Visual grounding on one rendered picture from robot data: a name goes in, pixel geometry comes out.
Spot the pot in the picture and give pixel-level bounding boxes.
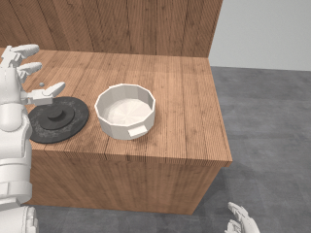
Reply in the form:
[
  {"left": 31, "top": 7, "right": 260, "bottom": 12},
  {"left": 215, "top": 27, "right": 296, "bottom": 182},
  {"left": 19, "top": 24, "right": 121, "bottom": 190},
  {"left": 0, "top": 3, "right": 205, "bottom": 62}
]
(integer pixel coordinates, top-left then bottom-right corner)
[{"left": 94, "top": 83, "right": 156, "bottom": 141}]

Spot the robot left upper arm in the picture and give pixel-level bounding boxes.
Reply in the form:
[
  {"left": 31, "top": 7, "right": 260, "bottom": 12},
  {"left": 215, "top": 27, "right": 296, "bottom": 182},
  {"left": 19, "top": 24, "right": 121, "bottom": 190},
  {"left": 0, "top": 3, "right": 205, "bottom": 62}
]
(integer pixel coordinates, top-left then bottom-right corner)
[{"left": 0, "top": 206, "right": 39, "bottom": 233}]

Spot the table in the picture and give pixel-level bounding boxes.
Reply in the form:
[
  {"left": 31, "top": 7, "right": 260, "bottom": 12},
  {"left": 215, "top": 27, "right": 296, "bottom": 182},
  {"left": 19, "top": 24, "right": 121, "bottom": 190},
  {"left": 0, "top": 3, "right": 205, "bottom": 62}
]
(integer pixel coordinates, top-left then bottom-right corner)
[{"left": 0, "top": 0, "right": 233, "bottom": 216}]

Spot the lid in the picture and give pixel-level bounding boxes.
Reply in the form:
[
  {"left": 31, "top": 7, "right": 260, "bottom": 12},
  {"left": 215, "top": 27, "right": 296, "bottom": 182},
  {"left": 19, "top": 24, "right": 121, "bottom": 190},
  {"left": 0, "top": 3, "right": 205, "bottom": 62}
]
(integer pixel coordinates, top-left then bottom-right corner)
[{"left": 28, "top": 96, "right": 89, "bottom": 145}]

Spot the left robot hand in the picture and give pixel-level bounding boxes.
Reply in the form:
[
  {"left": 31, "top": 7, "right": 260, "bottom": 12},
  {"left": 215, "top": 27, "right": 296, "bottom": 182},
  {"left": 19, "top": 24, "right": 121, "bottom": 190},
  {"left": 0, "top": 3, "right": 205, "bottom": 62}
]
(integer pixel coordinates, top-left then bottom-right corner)
[{"left": 0, "top": 44, "right": 66, "bottom": 106}]

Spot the right robot hand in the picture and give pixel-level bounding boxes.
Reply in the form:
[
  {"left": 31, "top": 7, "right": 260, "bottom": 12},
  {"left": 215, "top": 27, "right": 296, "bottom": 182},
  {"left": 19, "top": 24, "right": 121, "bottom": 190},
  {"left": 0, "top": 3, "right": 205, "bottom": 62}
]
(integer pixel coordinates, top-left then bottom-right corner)
[{"left": 225, "top": 202, "right": 260, "bottom": 233}]

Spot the robot left forearm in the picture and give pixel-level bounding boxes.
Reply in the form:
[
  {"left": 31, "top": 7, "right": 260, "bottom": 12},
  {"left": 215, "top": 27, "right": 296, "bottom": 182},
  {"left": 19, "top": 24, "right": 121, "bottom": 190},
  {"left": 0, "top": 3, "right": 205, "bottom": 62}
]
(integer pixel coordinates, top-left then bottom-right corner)
[{"left": 0, "top": 103, "right": 33, "bottom": 212}]

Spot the knob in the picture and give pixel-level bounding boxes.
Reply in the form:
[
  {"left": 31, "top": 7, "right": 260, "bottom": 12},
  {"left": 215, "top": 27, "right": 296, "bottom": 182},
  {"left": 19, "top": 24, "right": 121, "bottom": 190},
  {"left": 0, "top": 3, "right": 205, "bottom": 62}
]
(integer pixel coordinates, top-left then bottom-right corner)
[{"left": 46, "top": 107, "right": 64, "bottom": 120}]

